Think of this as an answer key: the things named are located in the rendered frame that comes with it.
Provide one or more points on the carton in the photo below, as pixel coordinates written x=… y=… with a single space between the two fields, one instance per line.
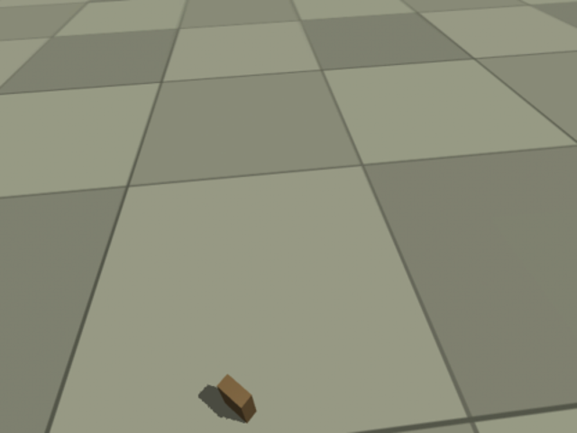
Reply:
x=237 y=398

